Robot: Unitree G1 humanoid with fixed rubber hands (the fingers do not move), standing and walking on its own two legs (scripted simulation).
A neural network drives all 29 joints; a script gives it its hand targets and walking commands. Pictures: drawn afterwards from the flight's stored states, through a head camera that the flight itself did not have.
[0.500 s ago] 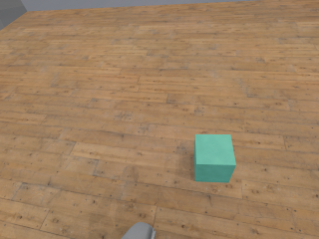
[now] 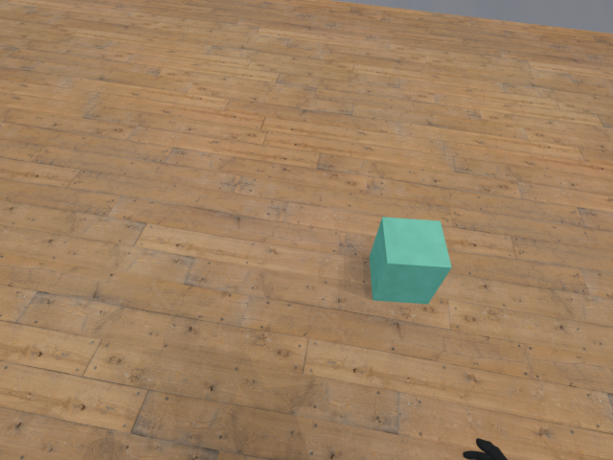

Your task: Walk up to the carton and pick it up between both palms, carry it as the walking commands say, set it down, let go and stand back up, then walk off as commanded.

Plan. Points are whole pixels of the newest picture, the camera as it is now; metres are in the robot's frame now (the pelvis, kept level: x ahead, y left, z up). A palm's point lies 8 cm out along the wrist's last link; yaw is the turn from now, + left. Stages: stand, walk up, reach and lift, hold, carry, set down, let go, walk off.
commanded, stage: walk off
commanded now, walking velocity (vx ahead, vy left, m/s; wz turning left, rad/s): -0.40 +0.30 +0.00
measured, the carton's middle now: (405, 261) +0.86 -0.37 -0.64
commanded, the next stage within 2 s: none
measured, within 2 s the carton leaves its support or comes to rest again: neither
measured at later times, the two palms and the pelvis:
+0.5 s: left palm out of the picture -0.13 +0.48 -0.11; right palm out of the picture -0.11 -0.12 -0.13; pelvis -0.19 +0.16 -0.01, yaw +1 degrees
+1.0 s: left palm out of the picture -0.36 +0.58 -0.08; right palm out of the picture -0.32 +0.03 -0.15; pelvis -0.37 +0.28 +0.01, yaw -1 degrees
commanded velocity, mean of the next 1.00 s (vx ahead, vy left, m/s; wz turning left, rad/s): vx -0.40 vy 0.30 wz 0.00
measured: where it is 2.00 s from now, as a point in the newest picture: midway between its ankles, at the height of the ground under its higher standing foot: outside the picture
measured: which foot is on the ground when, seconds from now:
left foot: down 0.00-0.06, up 0.08-0.48, down 0.50-0.84, up 0.86-1.00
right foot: up 0.00-0.04, down 0.06-0.50, up 0.52-0.82, down 0.84-1.00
